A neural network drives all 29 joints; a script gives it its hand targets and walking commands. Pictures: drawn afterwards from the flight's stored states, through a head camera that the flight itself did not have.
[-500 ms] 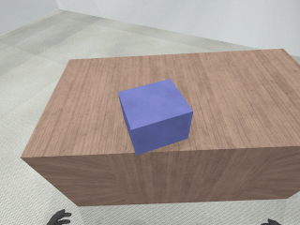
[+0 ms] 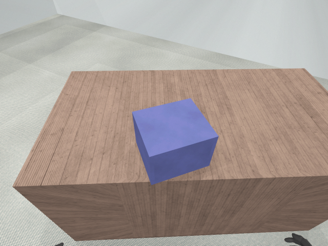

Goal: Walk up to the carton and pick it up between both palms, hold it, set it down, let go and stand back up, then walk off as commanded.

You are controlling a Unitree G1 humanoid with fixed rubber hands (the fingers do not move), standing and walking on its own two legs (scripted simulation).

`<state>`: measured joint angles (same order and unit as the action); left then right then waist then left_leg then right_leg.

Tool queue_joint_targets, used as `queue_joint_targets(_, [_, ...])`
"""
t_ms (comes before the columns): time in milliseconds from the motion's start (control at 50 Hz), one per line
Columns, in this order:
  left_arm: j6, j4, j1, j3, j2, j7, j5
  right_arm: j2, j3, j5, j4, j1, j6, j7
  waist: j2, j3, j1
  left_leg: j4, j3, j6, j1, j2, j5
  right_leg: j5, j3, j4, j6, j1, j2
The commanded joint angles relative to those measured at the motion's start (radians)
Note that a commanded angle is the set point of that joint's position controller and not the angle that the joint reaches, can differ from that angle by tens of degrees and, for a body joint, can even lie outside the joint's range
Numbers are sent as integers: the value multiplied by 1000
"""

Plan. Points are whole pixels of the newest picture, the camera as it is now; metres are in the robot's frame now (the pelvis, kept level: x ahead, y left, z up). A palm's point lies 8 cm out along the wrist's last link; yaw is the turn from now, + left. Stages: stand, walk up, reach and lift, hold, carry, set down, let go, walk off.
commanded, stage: walk up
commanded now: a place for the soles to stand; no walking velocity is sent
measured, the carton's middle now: (171, 139) +0.46 +0.00 -0.04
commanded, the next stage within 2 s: stand in 1.08 s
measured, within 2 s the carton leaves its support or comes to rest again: neither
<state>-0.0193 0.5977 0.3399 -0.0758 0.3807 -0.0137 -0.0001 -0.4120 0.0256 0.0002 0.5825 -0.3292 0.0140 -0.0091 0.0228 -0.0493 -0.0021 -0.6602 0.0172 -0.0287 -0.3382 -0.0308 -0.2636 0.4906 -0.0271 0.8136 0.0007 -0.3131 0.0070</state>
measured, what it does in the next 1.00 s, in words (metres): steps on the spot: right foot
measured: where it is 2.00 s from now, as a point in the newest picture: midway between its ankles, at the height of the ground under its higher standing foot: outside the picture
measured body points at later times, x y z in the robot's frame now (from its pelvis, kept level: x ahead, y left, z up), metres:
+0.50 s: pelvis +0.03 -0.02 +0.00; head +0.04 -0.03 +0.45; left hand +0.19 +0.28 -0.06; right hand +0.13 -0.33 -0.09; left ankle +0.06 +0.11 -0.72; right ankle +0.03 -0.15 -0.72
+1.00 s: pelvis +0.02 -0.02 +0.00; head +0.03 -0.02 +0.45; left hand +0.19 +0.27 -0.07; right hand +0.12 -0.33 -0.09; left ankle +0.06 +0.11 -0.72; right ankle +0.03 -0.15 -0.72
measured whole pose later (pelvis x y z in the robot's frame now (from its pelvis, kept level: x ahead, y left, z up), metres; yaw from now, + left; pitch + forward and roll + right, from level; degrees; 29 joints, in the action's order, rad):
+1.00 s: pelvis +0.02 -0.02 +0.00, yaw +0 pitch -2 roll +1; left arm 0.01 0.60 0.21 -0.04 0.38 -0.01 0.00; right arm -0.41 0.03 0.00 0.68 -0.33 0.02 0.01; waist 0.01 -0.05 0.00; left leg -0.62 0.02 0.01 -0.32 -0.03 -0.27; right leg 0.35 -0.03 0.65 0.00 -0.27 0.01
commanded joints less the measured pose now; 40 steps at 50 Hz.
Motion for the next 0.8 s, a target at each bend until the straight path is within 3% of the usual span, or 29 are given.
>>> queue_joint_targets(0, [31, -26, 85, -44, 187, 8, -9, -230, 73, 12, -82, 110, 3, 1, -211, -12, -28, 278, -192, -69, -125, -155, -376, -220, 37, -271, -39, 178, 8])
queue_joint_targets(20, [40, -31, 65, -40, 201, 10, -8, -205, 64, 8, -80, 110, 0, 7, -149, -3, -35, 236, -166, -36, -131, -133, -358, -217, -29, -362, -45, 207, 30])
queue_joint_targets(40, [46, -35, 52, -52, 252, 15, -17, -178, 59, 3, -82, 88, 3, 11, -48, 8, -23, 126, -114, 8, -169, -85, -334, -91, -194, -408, -68, 202, 131])
queue_joint_targets(60, [57, -70, -47, -54, 275, 20, -22, -152, 47, -11, -79, 82, 4, 16, 65, -54, 1, 29, -67, 45, -124, -12, -170, 104, -376, -521, -116, 47, 234])
queue_joint_targets(80, [58, -68, -96, -44, 265, 17, -22, -192, 65, -8, -62, 71, 6, 13, 52, -69, 20, 68, -85, 30, 1, -12, -103, 57, -362, -494, -141, -44, 230])
queue_joint_targets(100, [62, -74, -110, -37, 259, 9, -13, -211, 72, -6, -57, 56, 12, 14, 33, -20, 42, 127, -86, 14, 122, -27, -58, -28, -259, -449, -108, -71, 196])
queue_joint_targets(120, [67, -62, -114, -34, 255, 5, -13, -210, 75, -2, -52, 60, 19, 12, 20, 32, 39, 148, -100, 3, 176, -51, -22, -102, -189, -402, -75, -56, 158])
queue_joint_targets(160, [65, -49, -96, -21, 219, 2, 3, -232, 76, 7, -28, 75, 38, 9, -15, 83, 21, 169, -170, -26, 178, -118, 84, -234, -98, -308, -44, -2, 93])
queue_joint_targets(180, [61, -43, -72, -22, 224, 2, 8, -231, 69, -1, -22, 83, 37, 8, 17, 104, -1, 155, -170, -32, 155, -132, 136, -242, -74, -303, -41, 50, 77])
queue_joint_targets(240, [58, -37, -111, -18, 233, 6, 4, -208, 56, -5, -18, 96, 28, 6, 32, 71, 11, 122, -90, -5, 150, -85, 149, -316, -130, -338, -60, 30, 120])
queue_joint_targets(300, [54, -32, -130, -18, 238, 8, 8, -208, 61, -4, 0, 85, 23, 5, 4, 102, 8, 117, -94, -11, 143, -86, 159, -328, -107, -332, -56, 70, 117])
queue_joint_targets(360, [52, -16, -143, -10, 229, 7, 9, -216, 57, -4, 14, 82, 25, 4, 49, 108, 2, 126, -97, -13, 153, -88, 199, -355, -93, -331, -51, 88, 116])
queue_joint_targets(420, [48, -12, -159, -9, 206, 8, 10, -198, 55, 1, 18, 105, 27, 5, -9, 111, -7, 153, -108, -14, 132, -99, 173, -310, -86, -317, -50, 97, 107])
queue_joint_targets(460, [47, -14, -175, -11, 219, 7, 6, -190, 52, -6, 25, 103, 23, 8, 22, 94, 0, 156, -103, -11, 135, -86, 142, -265, -88, -347, -48, 73, 110])
queue_joint_targets(480, [46, -10, -179, -11, 223, 8, 5, -190, 52, -6, 27, 103, 23, 9, -3, 90, 6, 158, -109, -9, 135, -85, 121, -236, -96, -354, -50, 57, 112])
queue_joint_targets(520, [47, -13, -202, -11, 223, 7, 6, -195, 52, -4, 32, 104, 23, 11, 3, 77, 14, 166, -106, -9, 125, -78, 55, -207, -115, -372, -54, 41, 124])
queue_joint_targets(580, [51, -2, -184, -10, 216, 5, 6, -188, 52, -2, 33, 113, 29, 10, 11, 97, -2, 172, -124, -16, 128, -92, 100, -238, -89, -355, -46, 78, 102])
queue_joint_targets(620, [46, 3, -180, -12, 220, 3, 9, -207, 51, -6, 38, 107, 30, 8, -29, 86, -3, 182, -132, -18, 119, -99, 81, -236, -75, -340, -42, 70, 93])
queue_joint_targets(680, [46, -2, -167, -11, 214, 4, 11, -196, 52, -3, 35, 114, 28, 9, -33, 108, 2, 187, -127, -26, 126, -103, 96, -237, -88, -338, -45, 85, 97])
queue_joint_targets(720, [47, -8, -185, -10, 208, 2, 6, -187, 47, -1, 33, 121, 27, 11, 9, 86, 4, 167, -113, -23, 125, -90, 73, -201, -97, -371, -50, 64, 106])
queue_joint_targets(780, [47, 1, -178, -14, 220, 2, 8, -193, 52, -8, 34, 121, 28, 11, -27, 78, -2, 188, -124, -18, 113, -93, 61, -219, -94, -363, -46, 69, 99])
